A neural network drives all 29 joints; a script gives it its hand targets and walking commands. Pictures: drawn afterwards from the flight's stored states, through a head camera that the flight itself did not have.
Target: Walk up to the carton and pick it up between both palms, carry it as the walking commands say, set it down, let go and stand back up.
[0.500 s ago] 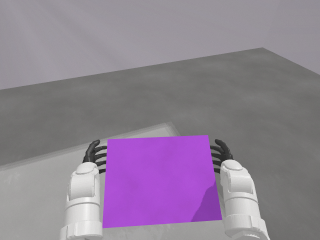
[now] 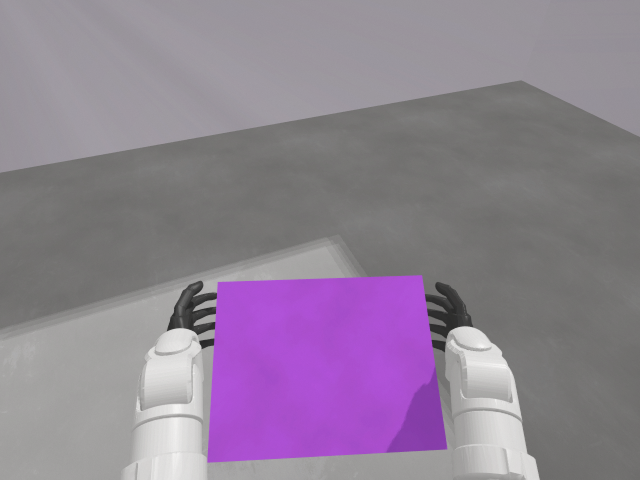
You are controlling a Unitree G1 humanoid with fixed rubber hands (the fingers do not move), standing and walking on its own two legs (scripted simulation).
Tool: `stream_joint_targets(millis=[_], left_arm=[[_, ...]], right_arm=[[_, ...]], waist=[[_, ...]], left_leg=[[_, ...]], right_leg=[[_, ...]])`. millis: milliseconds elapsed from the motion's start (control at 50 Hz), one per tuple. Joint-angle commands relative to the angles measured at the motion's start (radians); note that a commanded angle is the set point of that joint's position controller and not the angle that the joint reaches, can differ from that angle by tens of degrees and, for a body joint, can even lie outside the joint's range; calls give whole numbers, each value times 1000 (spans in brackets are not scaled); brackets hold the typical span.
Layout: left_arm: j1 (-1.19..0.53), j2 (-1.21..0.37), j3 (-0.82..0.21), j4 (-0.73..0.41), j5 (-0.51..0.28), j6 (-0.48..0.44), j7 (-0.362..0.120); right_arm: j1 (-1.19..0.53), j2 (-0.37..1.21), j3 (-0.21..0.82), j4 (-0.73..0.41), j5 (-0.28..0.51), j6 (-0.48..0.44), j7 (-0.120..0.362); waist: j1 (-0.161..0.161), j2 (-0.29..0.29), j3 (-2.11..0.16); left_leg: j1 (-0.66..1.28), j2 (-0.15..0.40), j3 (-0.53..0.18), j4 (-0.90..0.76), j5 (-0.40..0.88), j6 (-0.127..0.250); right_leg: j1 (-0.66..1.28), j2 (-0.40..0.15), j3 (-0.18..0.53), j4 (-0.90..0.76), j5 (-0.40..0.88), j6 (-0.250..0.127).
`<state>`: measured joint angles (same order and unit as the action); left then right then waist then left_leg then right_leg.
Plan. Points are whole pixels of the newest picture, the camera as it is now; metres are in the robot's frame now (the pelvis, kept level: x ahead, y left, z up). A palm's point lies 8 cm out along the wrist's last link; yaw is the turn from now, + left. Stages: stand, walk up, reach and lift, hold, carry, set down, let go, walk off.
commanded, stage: reach and lift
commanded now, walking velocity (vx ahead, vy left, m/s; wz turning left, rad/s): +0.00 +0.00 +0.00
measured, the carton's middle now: (322, 365) +0.29 -0.01 -0.05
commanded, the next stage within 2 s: hold in 0.32 s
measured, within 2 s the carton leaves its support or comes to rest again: neither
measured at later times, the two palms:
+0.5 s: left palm (181, 348) +0.27 +0.17 +0.04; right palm (460, 346) +0.27 -0.18 +0.04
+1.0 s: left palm (179, 347) +0.27 +0.18 +0.04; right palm (457, 345) +0.27 -0.18 +0.04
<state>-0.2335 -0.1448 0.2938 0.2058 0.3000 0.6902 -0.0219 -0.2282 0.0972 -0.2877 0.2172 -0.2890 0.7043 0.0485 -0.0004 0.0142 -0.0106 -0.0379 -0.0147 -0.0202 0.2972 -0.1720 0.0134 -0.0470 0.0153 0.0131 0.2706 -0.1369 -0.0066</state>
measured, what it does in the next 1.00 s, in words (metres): stands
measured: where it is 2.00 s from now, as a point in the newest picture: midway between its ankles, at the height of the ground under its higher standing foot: outside the picture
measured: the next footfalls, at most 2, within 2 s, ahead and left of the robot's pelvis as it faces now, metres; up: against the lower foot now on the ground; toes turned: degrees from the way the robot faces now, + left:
none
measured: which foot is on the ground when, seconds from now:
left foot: down 0.00-1.00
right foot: down 0.00-1.00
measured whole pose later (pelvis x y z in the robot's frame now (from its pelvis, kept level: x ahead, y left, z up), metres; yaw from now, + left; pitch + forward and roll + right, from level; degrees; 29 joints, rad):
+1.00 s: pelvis -0.01 +0.00 +0.00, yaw +0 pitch -6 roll +0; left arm -0.21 -0.14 0.30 0.19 0.30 0.69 -0.04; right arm -0.20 0.12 -0.28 0.18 -0.29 0.71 0.04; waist 0.00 0.01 0.00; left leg -0.04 -0.02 -0.02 0.30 -0.17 0.01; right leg -0.05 0.01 0.01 0.28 -0.14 -0.01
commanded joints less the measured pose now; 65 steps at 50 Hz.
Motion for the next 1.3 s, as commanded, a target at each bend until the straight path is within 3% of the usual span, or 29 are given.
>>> stream_joint_targets(millis=[0, 240, 620, 1280], left_arm=[[-470, -818, -591, -10, -272, -18, -278], [-440, -795, -607, -38, -277, -17, -285], [-487, -796, -583, -2, -270, -22, -301], [-418, -798, -612, -46, -281, -21, -281]], right_arm=[[-522, 806, 588, -75, 284, -41, 271], [-480, 808, 612, -108, 282, -33, 255], [-519, 833, 594, -69, 275, -34, 265], [-455, 802, 624, -117, 283, -37, 258]], waist=[[2, -11, -242], [-4, -15, -222], [2, -13, -204], [-1, -7, -214]], left_leg=[[10, -64, -54, -30, 230, -12], [-1, -68, -53, -34, 199, -7], [-26, -65, -48, -36, 105, -1], [5, -60, -55, -44, 208, -5]], right_leg=[[111, 74, 50, -6, 203, 1], [114, 72, 51, -10, 186, 5], [84, 64, 52, -9, 89, 4], [107, 69, 54, -14, 163, -1]])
